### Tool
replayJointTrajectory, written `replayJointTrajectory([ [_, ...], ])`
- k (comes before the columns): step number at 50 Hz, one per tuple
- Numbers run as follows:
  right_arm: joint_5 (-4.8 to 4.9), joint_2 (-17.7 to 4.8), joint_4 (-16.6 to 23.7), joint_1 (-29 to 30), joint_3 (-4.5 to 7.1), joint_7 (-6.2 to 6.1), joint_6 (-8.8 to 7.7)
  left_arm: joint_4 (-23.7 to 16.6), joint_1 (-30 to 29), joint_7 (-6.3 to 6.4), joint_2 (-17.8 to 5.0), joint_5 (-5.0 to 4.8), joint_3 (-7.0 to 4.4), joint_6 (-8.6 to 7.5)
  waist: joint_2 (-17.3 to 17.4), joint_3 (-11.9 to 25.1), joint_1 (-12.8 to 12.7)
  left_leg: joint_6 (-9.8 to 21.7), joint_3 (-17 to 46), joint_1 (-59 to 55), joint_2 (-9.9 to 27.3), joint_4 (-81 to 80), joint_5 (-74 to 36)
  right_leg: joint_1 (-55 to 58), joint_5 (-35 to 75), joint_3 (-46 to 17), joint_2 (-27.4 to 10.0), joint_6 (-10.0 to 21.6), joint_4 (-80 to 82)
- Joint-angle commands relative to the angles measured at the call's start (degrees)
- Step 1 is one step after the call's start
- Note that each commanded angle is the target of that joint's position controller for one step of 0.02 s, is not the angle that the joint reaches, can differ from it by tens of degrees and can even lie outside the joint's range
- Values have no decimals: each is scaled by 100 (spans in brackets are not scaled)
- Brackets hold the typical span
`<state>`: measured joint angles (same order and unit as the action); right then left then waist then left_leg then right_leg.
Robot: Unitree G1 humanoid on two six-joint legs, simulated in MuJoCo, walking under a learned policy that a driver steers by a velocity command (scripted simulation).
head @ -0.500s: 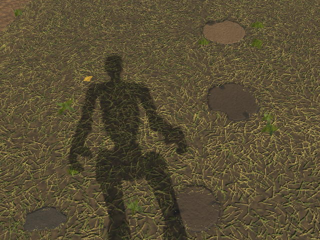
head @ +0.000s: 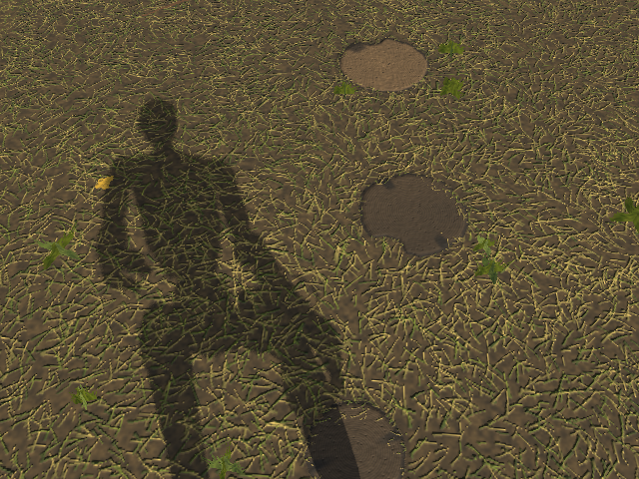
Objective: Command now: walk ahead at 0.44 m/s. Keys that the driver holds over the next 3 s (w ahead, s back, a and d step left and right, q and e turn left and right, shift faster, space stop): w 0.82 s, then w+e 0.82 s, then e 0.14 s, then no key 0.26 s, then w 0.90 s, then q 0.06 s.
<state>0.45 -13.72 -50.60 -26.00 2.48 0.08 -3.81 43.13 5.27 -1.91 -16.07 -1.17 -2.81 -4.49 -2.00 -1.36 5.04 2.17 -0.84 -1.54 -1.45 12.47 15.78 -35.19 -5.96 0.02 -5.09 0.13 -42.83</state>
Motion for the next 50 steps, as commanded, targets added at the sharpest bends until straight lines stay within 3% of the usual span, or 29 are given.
replayJointTrajectory([
  [1, 31, -1111, 239, -74, 234, -62, -50, -656, -1007, -89, -132, -36, 53, -89, 788, -449, 61, 881, 739, 420, 1314, -580, -1411, 94, 580, 244, 255, -62, 823],
  [4, 95, -1146, 154, -31, 259, -64, -35, -753, -1080, -130, -364, -52, -2, -101, 823, -544, -129, 744, 706, 78, 1591, -417, -1854, 245, 529, 97, 267, 196, 1171],
  [5, 88, -1193, 149, 28, 277, -68, -21, -734, -942, -131, -469, -41, -43, -108, 842, -430, -265, 673, 646, -67, 1627, -189, -2490, 493, 415, 124, 332, 299, 1228],
  [6, 74, -1262, 153, 99, 300, -74, 1, -664, -624, -110, -600, -20, -107, -103, 898, -166, -485, 591, 528, -158, 1590, 259, -3497, 992, 295, 232, 474, 418, 1250],
  [7, 56, -1259, 159, 171, 295, -83, 39, -450, 106, -63, -779, -8, -222, -83, 865, 303, -890, 462, 315, -25, 1407, 1144, -4376, 1970, 260, 369, 645, 577, 1286],
  [8, 5, -1158, 211, 179, 246, -107, 62, -168, 1096, 9, -998, -12, -340, -49, 765, 920, -1325, 277, 154, 696, 1154, 2375, -4150, 3426, 226, 187, 474, 751, 1145],
  [9, -69, -569, 400, -343, 71, -86, 14, -43, 1870, 64, -1579, 140, -462, -16, -510, 1901, -1243, -57, -52, 2697, 468, 4713, -1777, 5628, -606, -2052, -1068, 1460, 1225],
  [10, 34, -328, 317, -527, -20, -62, -113, 37, 1968, 14, -1369, 92, -380, -16, -1441, 2558, -1131, -159, 639, 3674, -198, 6016, 1591, 6007, -1920, -4439, -1769, 1914, 2534],
  [11, 209, -944, 446, 46, 156, -25, -204, -6, 1485, 7, -1006, 46, -260, -31, -945, 1515, -1131, -73, 883, 4324, 179, 6494, 1411, 5231, -2474, -4001, -1584, 1620, 2835],
  [12, 273, -1053, 594, 551, 177, -15, -248, -59, 1083, 16, -815, 45, -202, -36, -565, 799, -991, 28, 669, 4411, 471, 6383, 919, 4362, -2155, -3152, -1391, 1438, 2903],
  [13, 191, -973, 625, 757, 171, -41, -251, -76, 740, -1, -688, 90, -161, -60, -128, 373, -775, 29, 554, 4187, 720, 6033, 448, 3503, -1458, -2498, -1154, 1351, 3047],
  [14, 96, -930, 587, 709, 205, -63, -200, -101, 517, -16, -539, 158, -126, -108, -199, 256, -558, 31, 602, 3830, 920, 5692, 125, 2968, -927, -2029, -917, 1270, 3169],
  [15, 68, -825, 522, 556, 197, -61, -129, -90, 404, -23, -494, 187, -122, -138, -304, 248, -413, 6, 623, 3502, 1004, 5554, -55, 2624, -709, -1757, -778, 1265, 3333],
  [18, 20, -668, 546, 642, 176, -88, 20, 68, 494, -13, -571, 137, -145, -247, -203, 70, -302, -136, 533, 3531, 1072, 5102, -386, 2221, -195, -1238, -683, 1402, 3668],
  [21, -47, -676, 777, 1339, 168, -92, 2, 227, 801, 75, -720, 125, -173, -228, -31, -161, -473, -297, 509, 4096, 1100, 4139, -1267, 2437, 172, -949, -637, 1400, 3794],
  [25, -20, -495, 980, 2163, 75, 5, -109, 390, 1215, 156, -876, 56, -186, -156, 22, -263, -797, -310, 242, 3871, 860, 2653, -2308, 2661, 406, -477, -461, 1180, 3787],
  [30, 50, -511, 1308, 2967, 23, 186, -186, 680, 1786, 181, -943, 16, -199, 9, 8, -406, -1059, -179, 184, 4075, 660, 1821, -2030, 3653, 692, -507, -802, 1163, 3383],
  [33, 59, -679, 1365, 2854, 64, 269, -218, 742, 1773, 220, -1045, 2, -240, 111, -174, -226, -846, 48, 121, 3715, 493, 1572, -1334, 4152, 1650, -565, -997, 1022, 2892],
  [34, 54, -808, 1294, 2533, 121, 263, -223, 727, 1684, 231, -1109, 8, -254, 137, -280, 4, -639, 156, -15, 3178, 325, 1528, -1123, 4197, 2585, -504, -944, 955, 2497],
  [35, 46, -1007, 1079, 1788, 237, 233, -227, 707, 1563, 237, -1087, 20, -236, 174, -255, 480, -214, 329, -193, 2117, 141, 1360, -1224, 4043, 3428, -288, -712, 823, 1615],
  [36, 3, -1327, 813, 770, 366, 172, -216, 610, 1552, 253, -913, 83, -149, 174, -107, 1261, 203, 605, 170, 409, 525, 1619, -1418, 3189, 2935, -90, -438, 641, 292],
  [37, -108, -1936, 689, 69, 520, 134, -180, 444, 2174, 195, -278, 117, 54, 60, 1119, 2226, 80, 1507, 2689, -2080, 2067, 1592, -711, 741, 603, 212, 429, 195, -2010],
  [38, -30, -1515, 627, -58, 408, 142, -152, 550, 2104, 170, -334, 65, 64, -78, 1542, 2582, 157, 1766, 4281, -2432, 2466, 712, -177, -238, -2658, -547, 843, 156, -2944],
  [39, 1, -1198, 670, 337, 288, 133, -143, 396, 1582, 130, -876, -103, -84, -169, 1160, 1664, 160, 1449, 3534, -1772, 2255, 561, 99, -782, -2478, -733, 468, 244, -3331],
  [40, -2, -1056, 752, 777, 241, 118, -130, 275, 1185, 128, -885, -148, -82, -209, 815, 1024, 1, 1269, 2741, -902, 2034, 433, -205, -806, -1956, -518, 153, 283, -3139],
  [41, -27, -901, 773, 1114, 192, 134, -134, 240, 986, 148, -817, -64, -87, -201, 507, 550, -172, 1185, 2200, -90, 1789, 209, -643, -647, -1545, -397, -55, 245, -2735],
  [43, -102, -700, 789, 1442, 145, 150, -200, 364, 1249, 160, -641, -24, -106, -43, 704, 324, -502, 1057, 1508, 772, 1514, -205, -1009, 12, -1054, -458, -302, 165, -2324],
  [45, -100, -779, 676, 1442, 183, 151, -293, 405, 1352, 181, -436, -36, -74, 105, 675, 193, -606, 1107, 1020, 1134, 1494, -473, -1397, 94, -822, -483, -329, 57, -2150],
  [50, -135, -946, 456, 1311, 227, 31, -315, 146, 664, 161, -382, 5, -87, 111, 541, -95, -467, 900, -19, 1033, 1312, -685, -1878, -283, 712, -565, -180, -49, -647],
])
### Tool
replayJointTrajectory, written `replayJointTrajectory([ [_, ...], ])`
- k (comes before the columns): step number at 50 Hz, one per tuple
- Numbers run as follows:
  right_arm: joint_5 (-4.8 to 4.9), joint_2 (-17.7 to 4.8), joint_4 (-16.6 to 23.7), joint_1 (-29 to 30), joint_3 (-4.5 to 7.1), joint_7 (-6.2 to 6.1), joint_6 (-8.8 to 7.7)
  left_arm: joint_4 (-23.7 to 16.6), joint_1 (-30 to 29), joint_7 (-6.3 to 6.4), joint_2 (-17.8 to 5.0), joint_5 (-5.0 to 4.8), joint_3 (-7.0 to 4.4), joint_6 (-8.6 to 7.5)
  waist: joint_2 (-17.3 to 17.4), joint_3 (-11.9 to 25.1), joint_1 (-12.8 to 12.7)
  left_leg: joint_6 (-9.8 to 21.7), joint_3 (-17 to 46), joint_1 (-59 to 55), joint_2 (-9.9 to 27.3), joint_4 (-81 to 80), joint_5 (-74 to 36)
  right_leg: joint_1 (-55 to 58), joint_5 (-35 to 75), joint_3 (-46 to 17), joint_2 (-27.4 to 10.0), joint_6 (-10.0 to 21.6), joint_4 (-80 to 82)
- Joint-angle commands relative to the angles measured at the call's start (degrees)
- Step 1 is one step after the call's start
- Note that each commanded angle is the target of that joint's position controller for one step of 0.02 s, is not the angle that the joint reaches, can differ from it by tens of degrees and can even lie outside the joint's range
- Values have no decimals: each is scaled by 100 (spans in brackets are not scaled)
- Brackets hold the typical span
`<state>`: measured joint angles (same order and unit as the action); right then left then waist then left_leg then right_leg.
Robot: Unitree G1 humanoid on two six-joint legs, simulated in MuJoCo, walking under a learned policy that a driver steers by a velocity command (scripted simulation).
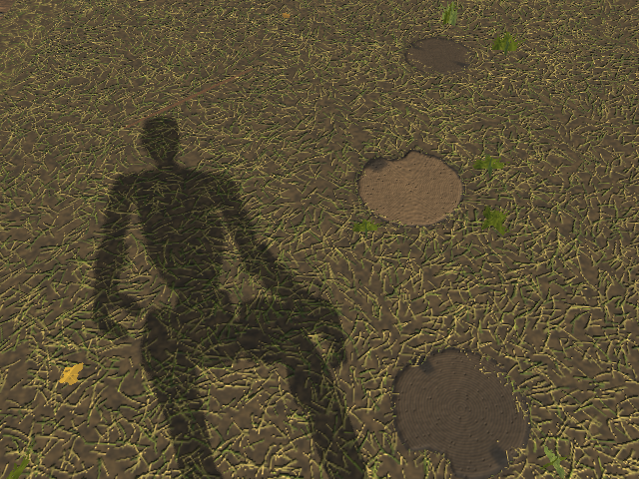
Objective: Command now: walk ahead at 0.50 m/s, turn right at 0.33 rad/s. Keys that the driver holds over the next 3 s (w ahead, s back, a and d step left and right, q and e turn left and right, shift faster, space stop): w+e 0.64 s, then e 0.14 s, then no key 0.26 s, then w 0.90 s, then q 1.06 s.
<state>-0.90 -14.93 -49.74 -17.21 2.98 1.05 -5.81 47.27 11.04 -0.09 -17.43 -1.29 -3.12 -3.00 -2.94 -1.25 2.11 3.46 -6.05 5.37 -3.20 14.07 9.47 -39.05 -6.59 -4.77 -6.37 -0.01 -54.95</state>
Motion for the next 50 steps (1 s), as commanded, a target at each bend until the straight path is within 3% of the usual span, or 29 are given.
replayJointTrajectory([
  [1, 8, -860, 353, 426, 178, -85, -110, -323, -95, -54, -203, 25, -38, -57, 626, -142, -107, 707, 322, 331, 1444, -872, -1255, 208, 1071, 39, -13, -21, 940],
  [5, 79, -1001, 142, 39, 219, -143, -20, -649, -822, -186, -73, 28, 32, -75, 483, -352, 208, 635, 15, -346, 1682, -807, -1344, 78, 1307, 329, 65, 100, 1784],
  [8, 154, -1091, 47, -76, 269, -172, 141, -917, -1090, -300, -141, 27, 12, -65, 506, -402, 209, 524, -102, -1115, 1930, -378, -1966, -199, 644, 489, 145, 290, 2036],
  [10, 171, -1228, 94, 51, 316, -222, 246, -1010, -919, -359, -278, 24, -61, -47, 663, -175, 6, 388, -269, -1334, 1968, 262, -3593, 252, 32, 801, 411, 485, 2056],
  [11, 171, -1298, 133, 110, 339, -255, 300, -977, -568, -362, -414, 25, -141, -23, 771, 104, -210, 312, -357, -1345, 1930, 871, -4540, 785, -255, 984, 631, 606, 2011],
  [12, 170, -1307, 177, 201, 337, -290, 362, -813, 189, -341, -632, 9, -282, -10, 730, 514, -643, 175, -512, -1092, 1762, 1915, -4972, 1793, -180, 1103, 896, 774, 2220],
  [13, 131, -1205, 263, 162, 282, -326, 359, -582, 1165, -250, -1027, -9, -488, 22, 416, 1047, -1085, -49, -565, -44, 1516, 3412, -4088, 3465, 1, 582, 788, 1042, 2407],
  [14, -50, -457, 549, -390, 38, -229, 207, -552, 1438, -157, -1711, -44, -645, 46, -1033, 1628, -662, -444, -439, 2591, 555, 5608, 239, 5695, -589, -2289, -707, 2029, 2584],
  [15, 43, -551, 591, -136, -8, -132, -52, -717, 1504, -170, -1446, -21, -527, -15, -766, 2394, -791, -437, 884, 3620, -16, 6516, 2494, 6396, -1156, -4413, -1314, 2501, 3590],
  [16, 284, -936, 766, 511, 103, -51, -204, -698, 1359, -177, -1085, 41, -416, -63, -381, 1731, -960, -290, 1206, 4170, 349, 6622, 2059, 6020, -976, -3611, -1145, 2132, 3759],
  [17, 302, -904, 853, 724, 77, -47, -283, -735, 1030, -168, -933, 34, -374, -93, -36, 1119, -777, -201, 1123, 4142, 603, 6198, 1533, 5184, -538, -2814, -911, 1914, 3764],
  [18, 168, -892, 809, 762, 100, -92, -293, -819, 627, -163, -764, 27, -322, -92, 303, 704, -520, -232, 1079, 3824, 815, 5666, 1201, 4313, 21, -2214, -668, 1747, 3823],
  [19, 85, -952, 791, 682, 151, -120, -235, -924, 356, -144, -605, 74, -263, -91, 199, 527, -301, -283, 1092, 3380, 962, 5304, 969, 3679, 526, -1841, -492, 1679, 3951],
  [21, 24, -851, 805, 524, 160, -119, -91, -1026, 198, -102, -601, 93, -262, -93, 50, 444, -112, -455, 1032, 2975, 989, 4921, 763, 3061, 1007, -1553, -300, 1722, 4169],
  [23, -7, -716, 878, 633, 132, -140, 0, -1010, 314, -29, -743, 65, -305, -109, 51, 341, -103, -646, 920, 2939, 925, 4383, 409, 2696, 1341, -1221, -174, 1718, 4246],
  [28, 47, -481, 1200, 1694, 29, -99, -29, -896, 711, 101, -853, 9, -344, -30, -153, 139, -517, -788, 866, 2567, 535, 2221, -1277, 2413, 548, -918, 193, 1315, 4145],
  [32, 134, -688, 1368, 2031, 88, -1, -118, -770, 1003, 124, -817, -31, -345, 32, -236, 114, -619, -665, 1058, 2329, 380, 1520, -1317, 2845, 93, -1485, -38, 1199, 3732],
  [35, 55, -907, 1302, 1613, 206, 12, -197, -822, 848, 183, -790, 12, -364, 144, -463, 222, -342, -390, 1012, 1840, 236, 1168, -812, 3244, 1095, -1828, 19, 923, 2826],
  [36, -7, -976, 1212, 1188, 255, -18, -232, -906, 696, 187, -669, 6, -325, 166, -417, 476, -85, -237, 921, 1156, 305, 857, -1282, 3157, 1418, -1687, 315, 706, 2238],
  [37, -129, -1269, 1187, 558, 324, -54, -253, -1075, 642, 183, -384, 77, -223, 156, -2, 1252, 166, 123, 1530, -257, 1136, 1178, -2419, 2581, 759, -1369, 654, 442, 941],
  [38, -222, -1585, 1143, 141, 376, -84, -158, -1108, 1626, 187, 23, 78, -110, 134, 1602, 2098, -165, 1133, 3469, -2288, 2721, 1408, -3920, 791, -2957, -671, 1500, 10, -940],
  [39, -1, -1367, 1089, -2, 362, -41, -52, -1061, 2031, 163, -540, 11, -166, 121, 2008, 2482, -191, 1475, 4603, -2417, 3170, 1212, -3040, 151, -3388, -674, 1149, -137, -2020],
  [40, 26, -930, 1245, 280, 244, -68, 17, -1015, 1522, 175, -898, -32, -277, 188, 1343, 1780, -16, 1251, 3809, -1828, 2769, 1075, -2650, -103, -2933, -666, 928, -280, -2382],
  [41, -3, -727, 1273, 568, 164, -84, 95, -1099, 1003, 199, -963, 6, -305, 261, 906, 1270, 10, 1027, 2943, -1138, 2421, 1018, -2709, -99, -2577, -418, 778, -360, -2287],
  [43, -39, -612, 1205, 909, 87, -78, 175, -1196, 722, 217, -747, 41, -299, 392, 839, 683, -210, 914, 2088, 22, 1915, 789, -3050, 305, -2309, -278, 533, -391, -1727],
  [45, -65, -695, 1083, 1043, 113, -61, 180, -1189, 847, 216, -334, 33, -184, 461, 1068, 573, -364, 943, 1586, 616, 1682, 489, -3218, 889, -2143, -2, 553, -399, -874],
  [46, -53, -751, 1038, 1103, 130, -63, 185, -1202, 822, 220, -247, 65, -148, 467, 1096, 647, -384, 1020, 1463, 674, 1703, 440, -3427, 1090, -2029, 71, 552, -415, -482],
  [50, 72, -925, 879, 1243, 174, -85, 272, -1235, 515, 168, -229, 129, -85, 478, 1101, 998, -326, 1039, 1147, 698, 1754, 384, -3171, 1949, -1057, 201, 465, -336, 932],
])
Over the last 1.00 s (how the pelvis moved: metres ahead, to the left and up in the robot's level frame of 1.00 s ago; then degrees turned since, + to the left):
0.56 -0.01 0.00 -3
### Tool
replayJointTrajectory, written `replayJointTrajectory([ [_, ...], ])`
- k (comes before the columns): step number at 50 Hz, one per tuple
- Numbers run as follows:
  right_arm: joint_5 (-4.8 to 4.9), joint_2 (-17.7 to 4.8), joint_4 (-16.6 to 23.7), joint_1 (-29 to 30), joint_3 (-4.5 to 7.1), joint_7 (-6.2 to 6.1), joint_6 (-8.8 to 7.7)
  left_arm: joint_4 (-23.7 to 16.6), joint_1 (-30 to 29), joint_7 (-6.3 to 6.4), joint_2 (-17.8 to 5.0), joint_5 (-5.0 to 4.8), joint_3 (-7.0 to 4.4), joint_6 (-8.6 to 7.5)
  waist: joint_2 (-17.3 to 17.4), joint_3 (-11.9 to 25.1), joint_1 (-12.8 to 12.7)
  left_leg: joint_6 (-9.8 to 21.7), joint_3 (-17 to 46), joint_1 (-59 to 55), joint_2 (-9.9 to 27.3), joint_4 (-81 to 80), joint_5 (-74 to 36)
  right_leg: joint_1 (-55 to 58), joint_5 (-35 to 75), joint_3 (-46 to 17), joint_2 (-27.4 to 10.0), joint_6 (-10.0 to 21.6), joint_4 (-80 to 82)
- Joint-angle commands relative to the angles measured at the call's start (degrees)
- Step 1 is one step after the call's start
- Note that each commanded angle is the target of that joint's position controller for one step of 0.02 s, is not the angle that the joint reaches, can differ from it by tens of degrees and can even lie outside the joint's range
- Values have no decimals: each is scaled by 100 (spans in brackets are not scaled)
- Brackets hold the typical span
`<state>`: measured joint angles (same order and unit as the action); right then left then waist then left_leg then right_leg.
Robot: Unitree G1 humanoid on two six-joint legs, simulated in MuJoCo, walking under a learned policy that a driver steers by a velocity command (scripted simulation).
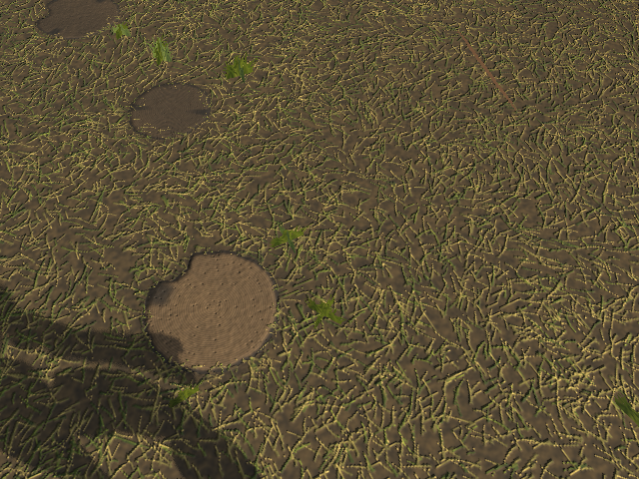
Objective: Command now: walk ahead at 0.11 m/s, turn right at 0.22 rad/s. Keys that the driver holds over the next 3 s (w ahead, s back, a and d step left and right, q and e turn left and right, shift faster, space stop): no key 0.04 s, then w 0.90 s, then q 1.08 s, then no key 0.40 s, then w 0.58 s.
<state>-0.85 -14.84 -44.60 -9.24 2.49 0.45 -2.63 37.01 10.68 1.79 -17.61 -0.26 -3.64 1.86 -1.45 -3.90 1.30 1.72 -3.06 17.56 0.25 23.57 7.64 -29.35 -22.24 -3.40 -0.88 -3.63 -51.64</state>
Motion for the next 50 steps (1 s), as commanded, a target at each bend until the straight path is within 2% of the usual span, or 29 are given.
replayJointTrajectory([
  [1, 90, -950, 319, 409, 219, -20, -17, -226, 449, -39, -252, 24, -38, 9, 941, 1247, -202, 1193, 851, -518, 1412, -574, -2584, 1117, 615, 96, -78, 57, 852],
  [3, 127, -959, 223, 323, 202, 10, 34, -233, 328, -76, -282, 23, -48, 35, 868, 1155, -164, 1095, 898, -381, 1372, -622, -1041, 1474, 809, 195, -44, 183, 1468],
  [5, 187, -937, 138, 263, 165, 57, 63, -170, 353, -118, -279, 63, -59, 7, 835, 888, -220, 827, 1004, 159, 1190, -727, 1370, 2114, 969, 436, 125, 412, 2165],
  [6, 167, -854, 94, 215, 117, 72, 68, -190, 362, -110, -355, 65, -82, -22, 819, 735, -258, 636, 1047, 419, 1075, -667, 2121, 2324, 675, 363, 82, 558, 2335],
  [7, 103, -667, 113, 247, 41, 91, 50, -215, 522, -73, -537, 67, -116, -59, 497, 693, -320, 393, 893, 750, 868, -198, 2410, 2584, 376, -211, -388, 789, 2578],
  [8, 53, -340, 223, 200, -42, 103, -9, -200, 634, -39, -974, 89, -210, -75, -553, 554, -195, 23, 55, 1546, 150, 855, 2304, 2722, -791, -1329, -1061, 1267, 3120],
  [9, 109, -534, 337, 519, -1, 63, -78, -74, 1040, -76, -1216, 58, -304, -126, -1240, 322, -556, -124, -159, 1980, -176, 1860, 2213, 2510, -1754, -2597, -1667, 1814, 4054],
  [10, 195, -921, 421, 711, 135, 40, -121, -14, 1136, -76, -1056, 100, -259, -250, -1252, 2, -660, -104, 293, 2482, 79, 2820, 2432, 2511, -1696, -3021, -1863, 2015, 4247],
  [11, 245, -1007, 333, 482, 203, 50, -151, 4, 1025, -74, -847, 87, -190, -360, -1151, -1, -475, -44, 472, 2673, 243, 3239, 2265, 2593, -1421, -2797, -1770, 1934, 4157],
  [13, 196, -895, 205, 335, 218, 96, -212, -22, 819, -62, -610, -7, -127, -473, -813, 114, -356, 1, 549, 2808, 445, 3180, 1547, 2827, -696, -2219, -1520, 1690, 4147],
  [15, 149, -643, 175, 481, 155, 156, -260, -26, 737, -55, -615, 1, -135, -487, -572, 206, -347, -74, 369, 2410, 419, 2672, 917, 2676, 280, -1591, -1265, 1551, 4210],
  [18, 137, -402, 195, 716, 36, 222, -257, 20, 767, -87, -753, -26, -209, -494, -584, 316, -420, -209, 144, 1409, 242, 1575, 329, 2202, 876, -865, -988, 1467, 4190],
  [22, 210, -612, 281, 834, 27, 249, -235, 206, 1004, -153, -915, -94, -277, -503, -606, 233, -440, -152, 173, 780, 171, 937, 133, 1968, 707, -922, -1215, 1495, 4064],
  [24, 199, -729, 161, 481, 69, 239, -248, 255, 921, -156, -877, -114, -263, -488, -526, 269, -186, -17, 132, 165, 128, 651, 1, 1782, 618, -881, -1207, 1337, 3794],
  [26, 200, -980, -146, -475, 200, 154, -245, 299, 930, -144, -586, -46, -155, -481, -312, 555, 248, 174, 231, -1093, 161, 485, 234, 1322, 984, -544, -875, 1060, 2786],
  [27, 144, -1448, -256, -1221, 313, 99, -259, 173, 907, -139, -190, 60, -13, -498, 755, 1045, 493, 546, 1615, -2061, 1257, 48, 458, 622, 508, 49, -332, 718, 825],
  [28, 101, -1971, -341, -1562, 442, 150, -235, -92, 1144, -94, -61, -26, 19, -599, 2295, 1399, 409, 1364, 4084, -3034, 2161, -907, 2196, -1069, -983, 197, 336, 446, -867],
  [29, 145, -1473, -241, -1269, 303, 176, -262, 9, 1009, -81, -619, -134, -117, -661, 1467, 1028, 419, 1358, 4277, -2772, 2143, -1160, 3044, -1623, -875, -276, 18, 472, -1640],
  [30, 135, -1180, -174, -985, 218, 168, -276, -15, 709, -105, -778, -200, -168, -685, 1139, 574, 333, 1169, 3627, -2350, 1976, -1127, 2773, -1844, -333, -238, -227, 584, -1742],
  [31, 85, -1035, -101, -719, 173, 166, -285, 58, 652, -96, -666, -158, -149, -684, 797, 449, 202, 1054, 3082, -2003, 1713, -1151, 2168, -1696, 155, -167, -419, 598, -1629],
  [32, 64, -897, -70, -555, 137, 164, -281, 65, 560, -94, -594, -82, -151, -680, 685, 302, 121, 1031, 2679, -1709, 1528, -1226, 1570, -1605, 487, -144, -545, 576, -1377],
  [33, 21, -825, -56, -475, 110, 148, -285, 82, 580, -110, -503, -52, -147, -662, 771, 296, 17, 983, 2327, -1449, 1371, -1324, 1099, -1335, 742, -140, -649, 552, -1217],
  [35, 50, -811, -88, -513, 114, 119, -313, 102, 569, -130, -358, -28, -125, -617, 749, 305, -45, 1039, 1871, -1283, 1235, -1485, 272, -1195, 1058, -30, -669, 451, -950],
  [38, 95, -933, -190, -690, 150, 54, -312, -41, 129, -126, -243, 12, -84, -609, 501, 210, 12, 1071, 1389, -1346, 1180, -1584, -817, -1391, 1642, 53, -658, 287, -117],
  [42, 148, -1020, -325, -1008, 159, -17, -250, -216, -631, -225, -21, -35, 25, -684, 517, 76, 256, 931, 850, -1296, 1002, -1650, -1120, -994, 2617, 269, -477, 276, 1272],
  [45, 181, -1061, -473, -1343, 168, -32, -187, -366, -1155, -340, -10, -80, 56, -729, 465, -91, 420, 940, 817, -1550, 1148, -1588, -1044, -881, 2829, 339, -343, 346, 1839],
  [47, 196, -1088, -560, -1471, 186, -46, -125, -468, -1380, -415, -48, -96, 54, -754, 479, -159, 408, 907, 849, -1912, 1325, -1432, -1250, -927, 2639, 303, -288, 461, 2079],
  [48, 196, -1077, -591, -1481, 191, -62, -84, -504, -1430, -442, -91, -68, 39, -774, 479, -184, 350, 839, 883, -2018, 1340, -1197, -1726, -807, 2470, 276, -225, 534, 2233],
  [50, 175, -1193, -587, -1413, 232, -101, -16, -405, -968, -446, -316, 22, -63, -814, 687, 200, 22, 648, 946, -2193, 1257, -443, -3290, 33, 2197, 361, 63, 693, 2403],
])
Over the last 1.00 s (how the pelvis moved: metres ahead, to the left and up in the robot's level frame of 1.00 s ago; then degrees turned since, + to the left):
0.50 -0.09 -0.01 -31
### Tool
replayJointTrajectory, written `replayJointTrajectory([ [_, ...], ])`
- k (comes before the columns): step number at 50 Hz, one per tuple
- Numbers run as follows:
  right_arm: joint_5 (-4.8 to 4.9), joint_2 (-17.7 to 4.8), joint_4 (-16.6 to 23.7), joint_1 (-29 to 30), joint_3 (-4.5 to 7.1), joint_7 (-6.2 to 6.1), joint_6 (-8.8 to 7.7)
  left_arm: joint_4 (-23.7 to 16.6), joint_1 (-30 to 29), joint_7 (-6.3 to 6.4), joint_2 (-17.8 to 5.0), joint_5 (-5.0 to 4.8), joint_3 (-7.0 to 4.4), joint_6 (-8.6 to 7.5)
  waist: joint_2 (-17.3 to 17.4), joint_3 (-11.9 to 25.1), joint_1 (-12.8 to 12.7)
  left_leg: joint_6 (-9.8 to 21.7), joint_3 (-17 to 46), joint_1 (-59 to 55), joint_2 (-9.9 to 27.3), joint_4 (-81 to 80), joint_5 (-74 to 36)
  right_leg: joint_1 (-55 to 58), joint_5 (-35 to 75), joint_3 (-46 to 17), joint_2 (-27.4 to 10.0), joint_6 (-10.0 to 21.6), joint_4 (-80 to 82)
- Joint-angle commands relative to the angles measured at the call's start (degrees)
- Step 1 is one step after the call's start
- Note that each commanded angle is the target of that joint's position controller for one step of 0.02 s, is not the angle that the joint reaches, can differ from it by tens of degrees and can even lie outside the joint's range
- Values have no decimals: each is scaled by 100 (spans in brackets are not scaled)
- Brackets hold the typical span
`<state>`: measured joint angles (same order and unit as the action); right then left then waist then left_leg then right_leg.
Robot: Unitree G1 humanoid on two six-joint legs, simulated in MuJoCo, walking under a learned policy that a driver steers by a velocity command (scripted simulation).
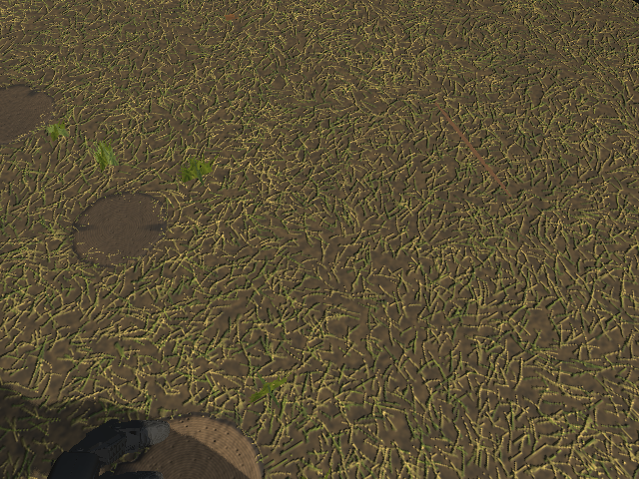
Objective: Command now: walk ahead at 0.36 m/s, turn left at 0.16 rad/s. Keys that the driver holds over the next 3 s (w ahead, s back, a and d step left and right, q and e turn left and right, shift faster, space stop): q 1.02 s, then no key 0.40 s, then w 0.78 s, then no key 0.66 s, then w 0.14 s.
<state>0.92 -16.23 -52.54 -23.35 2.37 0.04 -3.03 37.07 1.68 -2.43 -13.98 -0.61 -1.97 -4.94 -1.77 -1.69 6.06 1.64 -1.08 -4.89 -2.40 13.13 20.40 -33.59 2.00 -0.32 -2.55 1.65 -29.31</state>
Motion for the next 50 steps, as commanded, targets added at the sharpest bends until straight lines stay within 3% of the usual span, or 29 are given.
replayJointTrajectory([
  [1, 7, -1070, 259, 155, 241, -75, 49, -202, 641, 10, -870, 112, -330, -163, 724, 459, -862, 489, 651, 190, 1288, 1393, -5270, 1489, 173, 174, 374, 315, 388],
  [2, -41, -942, 374, 201, 190, -79, 31, -27, 1363, 72, -1153, 198, -415, -178, 573, 1134, -1172, 246, 546, 919, 962, 2460, -4633, 3014, 1532, -94, -68, 531, 216],
  [3, -210, -405, 518, -226, 25, -41, -43, 24, 1971, 148, -1606, 351, -489, -126, -652, 2129, -1111, -129, 328, 2872, 274, 4557, -1428, 5365, 3662, -1612, -1677, 1191, -433],
  [4, -60, -315, 346, -880, -40, -10, -77, -15, 2026, 137, -1382, 253, -419, -33, -1427, 3273, -1036, -312, 859, 3736, -209, 6027, 2057, 6142, 3655, -3130, -2615, 1894, -124],
  [5, 101, -1014, 403, -388, 184, -15, -48, -115, 1726, 164, -1092, 182, -349, 75, -653, 2775, -1153, -333, 1075, 3931, 157, 6364, 1766, 5294, 2856, -2551, -2267, 1631, 191],
  [6, 173, -994, 613, 177, 213, -49, 19, -107, 1290, 206, -901, 119, -279, 120, -520, 1816, -1000, -363, 734, 4258, 391, 6241, 1448, 4462, 2392, -1806, -1983, 1395, 395],
  [7, 109, -819, 605, 300, 204, -94, 122, -26, 959, 208, -729, 94, -221, 122, -227, 1170, -796, -441, 609, 4146, 584, 5925, 1121, 3505, 2079, -1291, -1687, 1267, 704],
  [8, 51, -722, 581, 203, 236, -146, 268, 6, 662, 201, -615, 130, -194, 98, -314, 881, -570, -489, 592, 3731, 749, 5639, 852, 2709, 1627, -909, -1514, 1167, 997],
  [9, 41, -577, 560, 6, 234, -180, 414, 48, 424, 178, -668, 202, -220, 75, -475, 700, -385, -558, 458, 3222, 738, 5609, 621, 1984, 1327, -605, -1396, 1158, 1300],
  [11, 10, -438, 654, -91, 256, -238, 570, 85, 81, 181, -715, 266, -245, 27, -576, 509, -227, -635, 342, 3007, 724, 5349, 339, 1425, 988, -186, -1393, 1266, 1623],
  [13, -34, -460, 859, 190, 283, -239, 606, 198, 72, 250, -817, 247, -287, 18, -518, 494, -273, -616, 363, 3146, 835, 4864, -126, 1535, 743, 41, -1462, 1293, 1723],
  [17, -50, -447, 1183, 797, 277, -103, 596, 356, 68, 392, -993, 175, -343, 166, -363, 529, -462, -501, 209, 2980, 901, 3817, -804, 1840, 54, 418, -1495, 1229, 1771],
  [20, -38, -554, 1418, 1138, 319, -3, 641, 466, 178, 384, -1155, 101, -398, 310, -310, 460, -589, -404, 28, 2976, 830, 3319, -540, 2243, -186, 443, -1666, 1176, 1592],
  [23, -34, -599, 1598, 1254, 367, 76, 690, 552, 207, 350, -1284, -25, -453, 423, -374, 434, -561, -212, -166, 2781, 702, 2596, -278, 2618, -122, 451, -1784, 955, 1131],
  [25, -70, -691, 1575, 1032, 434, 64, 676, 695, 395, 337, -1169, -111, -443, 473, -206, 487, -433, 54, -252, 2071, 457, 1551, -1144, 2499, -383, 725, -1505, 489, 403],
  [26, -72, -1135, 1551, 778, 579, -22, 653, 794, 709, 313, -941, -3, -395, 482, 608, 586, -466, 340, 479, 1372, 810, 1023, -2851, 2014, -988, 1145, -1025, 21, -656],
  [27, -90, -1817, 1655, 665, 713, -142, 636, 521, 537, 276, -647, 274, -288, 458, 2322, 601, -611, 1291, 2432, 383, 2135, 1007, -4979, 151, -3675, 1435, -81, -591, -2451],
  [28, -257, -1603, 1734, 539, 632, -74, 491, 397, 48, 313, -818, 229, -329, 447, 1653, 1070, -203, 2004, 3010, 449, 2464, 851, -4651, -361, -4262, 275, 235, -638, -3594],
  [29, -252, -1454, 1721, 641, 588, -26, 364, 394, -132, 330, -945, 71, -375, 468, 1067, 1031, -228, 1841, 2511, 495, 2199, 789, -4359, -508, -3889, -73, 139, -533, -3958],
  [30, -149, -1343, 1732, 934, 572, -50, 295, 452, -46, 373, -902, 15, -383, 482, 811, 906, -404, 1518, 2140, 588, 1920, 823, -3918, -593, -3388, -196, 42, -457, -3868],
  [31, -43, -1130, 1784, 1200, 507, -84, 298, 529, 9, 425, -951, 59, -408, 496, 661, 834, -503, 1288, 1968, 697, 1770, 811, -3632, -609, -3053, -270, -26, -445, -3674],
  [32, -16, -1057, 1837, 1390, 464, -130, 324, 534, 33, 453, -997, 96, -433, 502, 760, 810, -608, 1214, 1861, 942, 1666, 782, -3627, -380, -2776, -288, -4, -466, -3599],
  [34, -76, -1031, 1912, 1435, 441, -180, 357, 570, 166, 443, -924, 71, -428, 487, 834, 925, -689, 1207, 1760, 1042, 1507, 757, -3711, -92, -2435, -272, 141, -517, -3369],
  [38, -42, -1156, 1946, 1339, 497, -240, 407, 549, 28, 417, -754, 47, -351, 477, 870, 901, -567, 1189, 1916, 1045, 1398, 799, -3138, 234, -2216, -360, 264, -634, -2131],
  [45, -28, -1176, 2040, 1533, 504, -163, 508, 548, 151, 280, -897, -1, -380, 392, 1156, 728, -519, 1101, 2697, 1471, 1224, 938, -2415, 1127, -2250, -409, 471, -522, -736],
  [47, 35, -1129, 2093, 1721, 480, -180, 550, 632, 489, 229, -903, 6, -407, 332, 1132, 757, -746, 873, 2771, 1583, 1008, 1196, -2345, 1727, -1584, -314, 486, -386, 353],
  [48, 53, -1034, 2112, 1701, 452, -202, 563, 694, 697, 228, -1029, 43, -456, 319, 974, 789, -805, 628, 2652, 1892, 789, 1424, -1845, 2280, -965, -414, 220, -252, 860],
  [49, -7, -744, 2131, 1485, 372, -203, 562, 674, 855, 266, -1436, 142, -545, 344, -2, 916, -677, 290, 2048, 2631, 267, 2447, -431, 2971, -484, -1405, -912, 156, 1093],
  [50, 33, -763, 2298, 1355, 400, -195, 515, 692, 703, 277, -1777, 283, -600, 388, -1548, 585, -445, -49, 985, 3806, -596, 3530, 1567, 2874, 461, -2789, -1942, 1160, 1310],
])
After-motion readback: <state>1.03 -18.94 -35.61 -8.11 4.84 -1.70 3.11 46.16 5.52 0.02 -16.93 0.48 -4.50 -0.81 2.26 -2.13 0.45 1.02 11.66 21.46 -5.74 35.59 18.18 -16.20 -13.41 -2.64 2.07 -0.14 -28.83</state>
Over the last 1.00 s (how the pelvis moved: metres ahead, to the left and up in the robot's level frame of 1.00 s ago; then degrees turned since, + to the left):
0.38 0.02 -0.01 0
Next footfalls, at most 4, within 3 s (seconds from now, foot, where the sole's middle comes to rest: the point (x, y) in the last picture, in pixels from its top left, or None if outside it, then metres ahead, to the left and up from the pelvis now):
0.04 right None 0.22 -0.12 -0.77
0.52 left None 0.18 0.13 -0.77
0.98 right None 0.28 -0.08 -0.77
1.34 left None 0.11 0.13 -0.77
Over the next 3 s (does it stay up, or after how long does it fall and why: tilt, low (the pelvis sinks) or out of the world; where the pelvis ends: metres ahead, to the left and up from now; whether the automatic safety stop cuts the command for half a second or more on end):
stays up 0.58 0.29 0.00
